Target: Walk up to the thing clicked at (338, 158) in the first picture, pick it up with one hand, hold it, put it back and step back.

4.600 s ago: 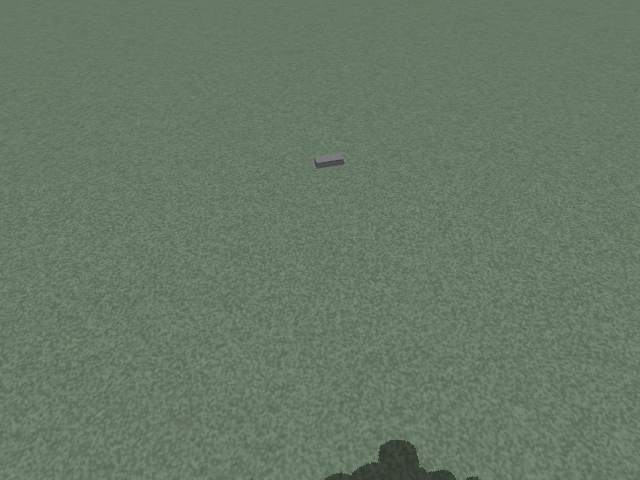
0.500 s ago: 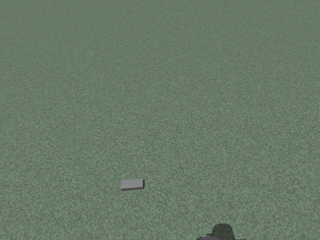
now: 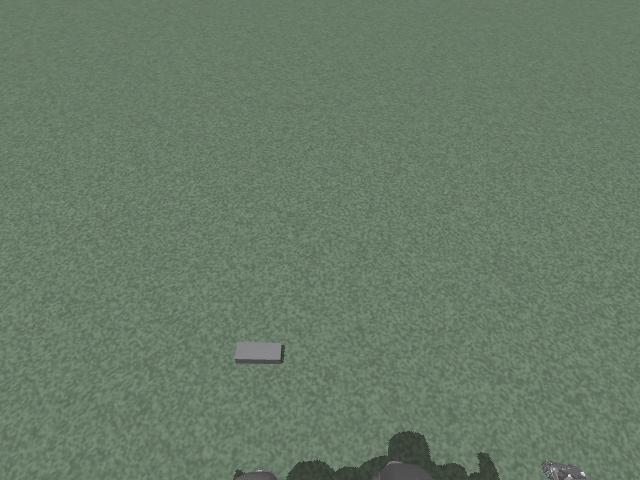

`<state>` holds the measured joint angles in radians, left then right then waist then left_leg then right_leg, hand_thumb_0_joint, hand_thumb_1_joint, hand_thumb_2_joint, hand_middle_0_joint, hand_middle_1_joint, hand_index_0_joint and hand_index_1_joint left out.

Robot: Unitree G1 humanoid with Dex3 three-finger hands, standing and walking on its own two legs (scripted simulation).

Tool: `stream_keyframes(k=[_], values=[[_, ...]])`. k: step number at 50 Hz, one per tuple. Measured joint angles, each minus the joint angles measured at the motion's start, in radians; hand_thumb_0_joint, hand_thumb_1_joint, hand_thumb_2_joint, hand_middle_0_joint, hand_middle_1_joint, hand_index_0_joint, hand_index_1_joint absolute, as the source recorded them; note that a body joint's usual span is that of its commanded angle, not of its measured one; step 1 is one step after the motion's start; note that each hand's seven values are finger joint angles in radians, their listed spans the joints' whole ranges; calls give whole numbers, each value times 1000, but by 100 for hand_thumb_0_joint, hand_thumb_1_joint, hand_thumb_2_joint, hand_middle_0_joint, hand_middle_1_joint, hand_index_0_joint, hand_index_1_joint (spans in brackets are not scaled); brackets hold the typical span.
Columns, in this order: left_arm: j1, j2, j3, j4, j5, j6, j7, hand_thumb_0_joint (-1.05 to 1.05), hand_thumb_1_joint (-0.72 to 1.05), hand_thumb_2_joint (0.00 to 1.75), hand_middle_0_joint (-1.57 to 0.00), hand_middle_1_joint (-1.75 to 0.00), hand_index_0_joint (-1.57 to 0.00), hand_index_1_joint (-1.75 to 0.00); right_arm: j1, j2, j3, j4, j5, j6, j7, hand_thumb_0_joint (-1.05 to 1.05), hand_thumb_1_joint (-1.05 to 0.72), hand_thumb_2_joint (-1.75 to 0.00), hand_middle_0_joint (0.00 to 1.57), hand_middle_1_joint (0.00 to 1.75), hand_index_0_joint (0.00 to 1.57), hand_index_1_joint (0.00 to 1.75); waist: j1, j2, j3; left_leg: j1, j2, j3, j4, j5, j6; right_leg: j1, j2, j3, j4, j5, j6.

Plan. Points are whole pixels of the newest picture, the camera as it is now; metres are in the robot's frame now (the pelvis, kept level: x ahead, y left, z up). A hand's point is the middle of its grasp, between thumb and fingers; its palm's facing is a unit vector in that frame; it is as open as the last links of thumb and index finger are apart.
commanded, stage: walk up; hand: left
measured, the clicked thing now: (259, 353) +0.57 +0.19 -0.73
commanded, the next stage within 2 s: stand in 1.54 s
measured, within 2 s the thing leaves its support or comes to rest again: neither
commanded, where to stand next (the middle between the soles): +0.11 +0.01 m, yaw -2 degrees
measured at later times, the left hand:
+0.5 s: hand out of the picture +0.08 +0.29 -0.13, palm faces -0.03 -0.92 -0.40, open 7.4 cm
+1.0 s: hand out of the picture +0.14 +0.27 -0.12, palm faces -0.07 -0.92 -0.37, open 7.4 cm
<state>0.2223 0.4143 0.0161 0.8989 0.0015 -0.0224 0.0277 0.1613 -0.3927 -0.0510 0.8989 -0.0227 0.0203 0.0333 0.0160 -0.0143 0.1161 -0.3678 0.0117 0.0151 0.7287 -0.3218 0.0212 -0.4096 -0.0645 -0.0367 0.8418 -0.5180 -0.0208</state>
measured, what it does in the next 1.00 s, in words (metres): stands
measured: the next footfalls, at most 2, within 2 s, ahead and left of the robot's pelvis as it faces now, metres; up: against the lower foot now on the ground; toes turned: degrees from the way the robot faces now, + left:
none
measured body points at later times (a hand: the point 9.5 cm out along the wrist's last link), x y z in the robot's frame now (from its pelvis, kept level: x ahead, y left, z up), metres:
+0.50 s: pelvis +0.02 +0.01 +0.02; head +0.03 +0.01 +0.47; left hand +0.08 +0.34 -0.10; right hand +0.11 -0.29 -0.11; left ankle +0.05 +0.12 -0.71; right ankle +0.03 -0.13 -0.71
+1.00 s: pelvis +0.03 +0.01 +0.03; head +0.04 +0.01 +0.48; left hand +0.14 +0.31 -0.09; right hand +0.11 -0.30 -0.10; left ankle +0.05 +0.12 -0.71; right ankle +0.03 -0.13 -0.71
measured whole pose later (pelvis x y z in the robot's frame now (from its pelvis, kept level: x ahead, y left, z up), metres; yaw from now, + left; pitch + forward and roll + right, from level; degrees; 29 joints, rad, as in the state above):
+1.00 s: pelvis +0.03 +0.01 +0.03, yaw -3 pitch -3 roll +0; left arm 0.09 0.37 -0.01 1.11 0.01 -0.03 0.01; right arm 0.08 -0.37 -0.03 1.12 -0.01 0.01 0.03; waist -0.01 0.01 0.06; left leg -0.15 0.01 0.06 0.42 -0.22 0.01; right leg -0.14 -0.02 0.03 0.41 -0.22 0.03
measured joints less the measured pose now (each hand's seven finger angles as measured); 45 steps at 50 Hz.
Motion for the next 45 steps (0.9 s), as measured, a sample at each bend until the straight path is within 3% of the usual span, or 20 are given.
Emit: stream_keyframes(k=[3,5,6,10,12,16,19,22,45], values=[[8,2,3,29,-3,-7,-6,0,90,90,-21,-30,-20,-30,-5,7,10,3,1,1,-3,0,-90,-90,21,30,21,30,-12,-4,-26,-4,1,2,-7,5,-4,45,16,-2,-69,70,-2],[5,-13,4,53,0,-17,-4,0,90,90,-21,-30,-20,-30,-15,-2,13,14,9,5,-5,0,-90,-90,21,30,21,30,-12,27,-24,-7,18,-9,14,-5,-9,87,38,-13,-151,197,17],[4,-24,3,62,6,-21,-3,0,90,90,-21,-30,-20,-30,-18,-6,14,22,13,8,-7,0,-90,-90,21,30,21,30,-11,52,-23,-4,32,-20,22,-10,-11,106,52,-23,-174,212,26],[23,-22,-5,84,21,-23,-13,0,90,90,-21,-30,-20,-30,-18,11,21,53,15,5,-7,0,-90,-90,21,30,20,30,4,42,-50,16,7,-7,1,-63,1,113,32,-5,-183,200,27],[19,-22,-9,100,16,-12,-16,0,90,90,-21,-30,-20,-30,-13,11,21,66,15,-9,-4,0,-90,-90,21,30,21,30,1,41,-55,36,-3,4,-45,26,5,117,20,2,-184,197,31],[6,-17,-8,123,6,-10,-23,0,90,90,-21,-30,-20,-30,-5,22,29,95,10,-13,1,0,-90,-90,21,30,21,30,0,46,-62,56,-3,9,-76,23,13,132,37,27,-204,154,16],[1,-7,-5,134,4,-22,-23,0,90,90,-21,-30,-20,-30,-5,35,38,116,12,-8,1,0,-90,-90,21,30,21,30,2,38,-61,77,0,10,-106,30,3,163,39,28,-267,241,33],[-11,-7,-10,149,1,-23,-21,0,90,90,-21,-30,-20,-30,-13,41,41,132,14,-12,-1,0,-90,-90,21,30,21,30,0,34,-61,97,-1,11,-138,41,0,179,38,29,-293,241,49],[-123,-47,-30,201,3,-13,-19,0,90,90,-21,-30,-20,-30,-96,20,24,206,19,-12,-8,0,-90,-90,21,30,20,30,-18,26,-64,206,1,40,-285,90,-9,262,42,56,-408,282,46]])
